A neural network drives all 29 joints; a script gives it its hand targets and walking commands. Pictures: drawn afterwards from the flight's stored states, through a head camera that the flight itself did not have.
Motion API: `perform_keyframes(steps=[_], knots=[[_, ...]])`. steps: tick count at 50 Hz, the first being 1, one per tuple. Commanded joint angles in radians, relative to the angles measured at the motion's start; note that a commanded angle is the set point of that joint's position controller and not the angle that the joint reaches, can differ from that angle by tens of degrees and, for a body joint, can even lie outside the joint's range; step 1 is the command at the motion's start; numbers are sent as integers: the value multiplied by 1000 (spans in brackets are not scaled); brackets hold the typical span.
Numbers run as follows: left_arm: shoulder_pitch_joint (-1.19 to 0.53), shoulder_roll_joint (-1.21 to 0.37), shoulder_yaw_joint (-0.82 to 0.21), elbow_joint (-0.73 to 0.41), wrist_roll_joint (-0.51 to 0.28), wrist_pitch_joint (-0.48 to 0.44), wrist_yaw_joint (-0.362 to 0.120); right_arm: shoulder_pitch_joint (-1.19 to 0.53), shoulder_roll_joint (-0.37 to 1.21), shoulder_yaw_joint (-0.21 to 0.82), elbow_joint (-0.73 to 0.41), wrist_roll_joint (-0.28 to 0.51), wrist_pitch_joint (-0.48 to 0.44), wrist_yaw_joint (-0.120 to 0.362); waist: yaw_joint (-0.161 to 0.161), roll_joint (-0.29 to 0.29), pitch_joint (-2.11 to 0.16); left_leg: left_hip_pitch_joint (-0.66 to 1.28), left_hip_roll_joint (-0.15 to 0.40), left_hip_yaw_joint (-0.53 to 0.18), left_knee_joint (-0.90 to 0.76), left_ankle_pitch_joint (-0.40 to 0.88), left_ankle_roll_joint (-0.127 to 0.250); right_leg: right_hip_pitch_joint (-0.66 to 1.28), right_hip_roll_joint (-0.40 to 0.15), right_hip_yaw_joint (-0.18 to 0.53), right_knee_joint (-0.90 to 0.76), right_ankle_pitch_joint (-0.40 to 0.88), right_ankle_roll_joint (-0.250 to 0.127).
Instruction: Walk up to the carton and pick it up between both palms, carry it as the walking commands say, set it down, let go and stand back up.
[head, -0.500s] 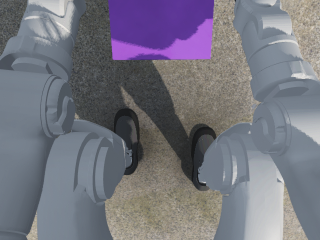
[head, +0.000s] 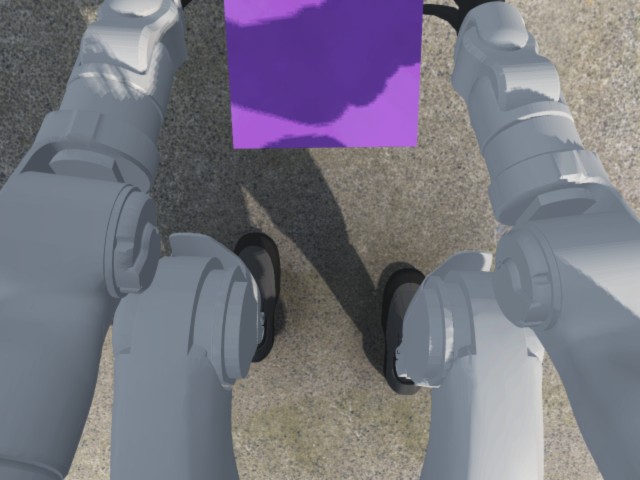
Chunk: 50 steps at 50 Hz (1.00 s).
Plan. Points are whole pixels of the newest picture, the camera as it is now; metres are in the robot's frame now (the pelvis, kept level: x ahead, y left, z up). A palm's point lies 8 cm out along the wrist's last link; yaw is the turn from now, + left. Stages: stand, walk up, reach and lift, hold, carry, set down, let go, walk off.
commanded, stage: reach and lift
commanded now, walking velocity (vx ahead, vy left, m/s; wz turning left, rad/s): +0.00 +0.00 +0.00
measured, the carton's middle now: (323, 31) +0.53 +0.06 -0.26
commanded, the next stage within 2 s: none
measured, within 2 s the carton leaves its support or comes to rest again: neither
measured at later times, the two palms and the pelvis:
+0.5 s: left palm out of the picture +0.53 +0.21 -0.11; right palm out of the picture +0.55 -0.06 -0.11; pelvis -0.01 +0.00 +0.02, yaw +0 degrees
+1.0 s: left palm out of the picture +0.52 +0.20 -0.03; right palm out of the picture +0.53 -0.07 -0.04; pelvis +0.00 +0.01 +0.07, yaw +1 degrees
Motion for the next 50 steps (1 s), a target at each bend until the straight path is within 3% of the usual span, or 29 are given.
perform_keyframes(steps=[1, 11, 17, 23, 29, 35, 50], knots=[[-550, -1021, -178, -307, -62, -34, -273, -669, 1004, 250, -332, 92, -65, 256, 61, -34, -1324, 761, -138, 76, -96, 478, 24, 490, 84, -70, -204, 437, -24], [-571, -1062, -134, -305, 24, 31, -264, -765, 977, 208, -366, 53, -23, 249, 54, 8, -1366, 811, -133, 96, -158, 316, 17, 453, 84, -100, -258, 255, -28], [-567, -1114, -153, -351, 41, 62, -261, -751, 1011, 192, -380, 37, 3, 247, 35, 42, -1461, 868, -140, 103, -181, 346, 8, 465, 88, -111, -281, 272, -27], [-498, -1152, -136, -349, 91, 79, -264, -658, 1041, 146, -359, -31, 24, 255, 20, 75, -1447, 829, -149, 106, -203, 376, -5, 424, 90, -106, -307, 306, -26], [-436, -1207, -167, -386, 99, 92, -248, -639, 1053, 186, -452, -40, 34, 253, 8, 76, -1606, 899, -165, 99, -226, 456, -13, 456, 91, -110, -326, 370, -18], [-382, -1251, -193, -414, 117, 110, -216, -596, 1056, 210, -503, -41, 45, 258, -24, 94, -1682, 1014, -178, 77, -268, 499, -16, 383, 96, -126, -365, 356, -13], [-283, -1313, -107, -367, 225, 161, -215, -507, 1103, 139, -444, -112, 91, 273, -28, 90, -1593, 924, -190, 81, -398, 345, -16, 370, 105, -113, -487, 263, -13]])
